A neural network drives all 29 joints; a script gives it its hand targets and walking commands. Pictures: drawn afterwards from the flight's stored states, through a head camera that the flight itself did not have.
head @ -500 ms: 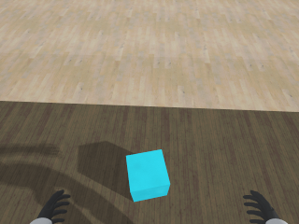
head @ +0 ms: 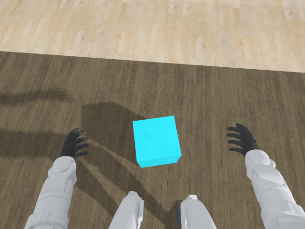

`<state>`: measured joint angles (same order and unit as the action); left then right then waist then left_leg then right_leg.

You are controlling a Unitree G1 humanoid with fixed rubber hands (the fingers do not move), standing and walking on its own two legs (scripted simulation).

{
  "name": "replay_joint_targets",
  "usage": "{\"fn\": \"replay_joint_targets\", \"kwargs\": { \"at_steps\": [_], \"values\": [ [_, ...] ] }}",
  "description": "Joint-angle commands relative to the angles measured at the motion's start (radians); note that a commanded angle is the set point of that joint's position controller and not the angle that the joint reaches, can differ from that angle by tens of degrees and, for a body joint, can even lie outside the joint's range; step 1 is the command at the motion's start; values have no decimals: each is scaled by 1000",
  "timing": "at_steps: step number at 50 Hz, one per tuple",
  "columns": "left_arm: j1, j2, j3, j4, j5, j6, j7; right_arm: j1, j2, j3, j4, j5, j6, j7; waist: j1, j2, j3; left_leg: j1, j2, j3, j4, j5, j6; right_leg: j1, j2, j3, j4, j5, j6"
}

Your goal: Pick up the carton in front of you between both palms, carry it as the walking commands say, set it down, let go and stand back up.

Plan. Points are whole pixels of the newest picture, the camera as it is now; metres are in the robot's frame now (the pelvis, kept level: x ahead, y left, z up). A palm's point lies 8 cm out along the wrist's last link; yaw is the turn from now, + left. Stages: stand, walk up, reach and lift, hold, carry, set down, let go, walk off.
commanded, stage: reach and lift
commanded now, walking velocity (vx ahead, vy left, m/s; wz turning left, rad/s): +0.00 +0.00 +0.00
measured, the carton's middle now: (156, 143) +0.46 +0.04 -0.58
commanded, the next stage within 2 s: none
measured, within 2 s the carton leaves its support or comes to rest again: neither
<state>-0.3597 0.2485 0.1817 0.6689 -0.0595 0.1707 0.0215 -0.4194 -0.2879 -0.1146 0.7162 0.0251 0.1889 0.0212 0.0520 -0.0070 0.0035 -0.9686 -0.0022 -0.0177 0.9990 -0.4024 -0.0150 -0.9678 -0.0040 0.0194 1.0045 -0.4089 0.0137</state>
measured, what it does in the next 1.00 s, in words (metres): lowers itself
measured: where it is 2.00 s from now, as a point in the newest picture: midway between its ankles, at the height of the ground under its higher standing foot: outside the picture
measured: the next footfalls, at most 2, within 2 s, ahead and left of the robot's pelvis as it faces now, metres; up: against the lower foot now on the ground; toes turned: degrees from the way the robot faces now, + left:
none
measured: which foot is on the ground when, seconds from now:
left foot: down 0.00-1.00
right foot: down 0.00-1.00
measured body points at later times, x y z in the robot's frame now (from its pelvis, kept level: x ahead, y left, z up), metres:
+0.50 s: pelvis -0.05 -0.01 -0.06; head +0.26 +0.00 +0.27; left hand +0.45 +0.23 -0.15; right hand +0.52 -0.16 -0.15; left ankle +0.03 +0.13 -0.67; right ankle +0.03 -0.13 -0.67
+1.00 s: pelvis -0.05 -0.01 -0.22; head +0.30 -0.01 +0.06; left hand +0.44 +0.23 -0.38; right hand +0.50 -0.15 -0.39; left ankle +0.03 +0.13 -0.67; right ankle +0.03 -0.13 -0.67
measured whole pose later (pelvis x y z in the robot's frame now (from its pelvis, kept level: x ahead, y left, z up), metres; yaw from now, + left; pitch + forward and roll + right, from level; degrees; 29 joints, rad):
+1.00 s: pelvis -0.05 -0.01 -0.22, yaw +2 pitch +52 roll +3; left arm -1.12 0.22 0.34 0.85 -0.11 0.07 0.10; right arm -1.26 -0.35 -0.11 0.97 0.06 0.11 -0.08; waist 0.08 -0.01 0.00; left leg -2.13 -0.04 -0.03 1.74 -0.51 -0.06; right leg -2.14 0.05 0.07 1.77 -0.53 0.03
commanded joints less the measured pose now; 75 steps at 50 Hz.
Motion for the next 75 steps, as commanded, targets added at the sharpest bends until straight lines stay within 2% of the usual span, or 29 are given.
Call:
{"fn": "replay_joint_targets", "kwargs": {
  "at_steps": [1,9,12,16,21,24,28,32,36,40,45,51,56,60,66,68,70,75],
  "values": [
    [-223,124,49,-79,-12,-10,13,-273,-131,-33,-60,8,-9,-6,12,-22,-609,146,-38,31,-44,465,-40,256,44,1,-31,421,19],
    [-626,108,105,-19,-12,45,44,-732,-174,-55,73,4,44,1,37,-34,-708,7,-31,67,-55,122,-38,81,48,-25,-36,86,13],
    [-759,98,128,16,-2,59,55,-884,-190,-66,140,-2,54,6,50,-38,-764,-18,-34,77,-42,73,-40,29,54,-33,-19,38,13],
    [-887,80,175,50,24,59,66,-1045,-204,-88,217,-23,50,15,72,-51,-832,-53,-42,89,-15,78,-45,-34,64,-41,7,30,14],
    [-970,54,234,37,69,38,66,-1157,-203,-128,255,-78,28,21,88,-74,-959,-70,-54,105,16,181,-56,-23,78,-47,34,117,14],
    [-947,43,253,7,87,11,56,-1151,-186,-148,228,-112,8,14,86,-93,-1077,-56,-64,109,33,327,-58,52,87,-39,51,274,11],
    [-887,9,279,8,106,-41,35,-1104,-119,-173,201,-141,-33,5,84,-108,-1083,-177,-75,106,64,464,-57,63,82,-9,99,482,8],
    [-827,-23,305,49,129,-92,17,-1020,-50,-195,211,-163,-73,-7,74,-107,-1017,-359,-71,94,135,521,-60,-49,72,13,184,597,11],
    [-779,-36,315,107,141,-123,11,-949,-21,-195,223,-166,-97,-26,62,-94,-965,-485,-64,81,258,508,-66,-265,71,7,305,557,21],
    [-806,-7,290,111,107,-139,26,-972,-50,-154,193,-131,-111,-53,62,-94,-1019,-552,-65,80,403,494,-71,-403,77,-3,441,490,28],
    [-880,68,201,83,-1,-139,62,-1059,-124,-43,141,-16,-115,-92,66,-122,-1190,-568,-64,92,579,482,-70,-393,73,-15,618,474,30],
    [-1026,141,114,57,-101,-105,97,-1208,-203,46,118,95,-87,-114,69,-122,-1269,-607,-52,119,730,321,-68,-402,68,-43,764,306,28],
    [-1142,160,81,154,-129,-77,112,-1310,-228,72,234,136,-63,-111,75,-110,-1094,-685,-30,122,803,125,-60,-544,48,-49,825,80,23],
    [-1213,159,70,265,-123,-87,112,-1355,-241,79,346,145,-77,-99,73,-90,-940,-728,-15,109,861,57,-55,-666,32,-39,876,-5,20],
    [-1296,177,53,355,-123,-128,109,-1409,-269,86,420,155,-121,-92,61,-62,-851,-718,-7,87,949,107,-55,-742,20,-26,964,30,19],
    [-1324,192,49,338,-132,-142,114,-1437,-288,98,395,163,-136,-95,68,-66,-879,-717,-11,87,973,143,-57,-718,17,-21,993,58,18],
    [-1343,207,37,331,-149,-152,115,-1466,-285,113,365,168,-143,-101,64,-102,-881,-719,-13,78,992,184,-48,-707,19,-23,1016,100,25],
    [-1327,230,14,348,-168,-170,114,-1452,-240,149,319,208,-152,-111,86,-113,-935,-678,-16,81,1038,292,-35,-639,35,-21,1061,214,33]
  ]
}}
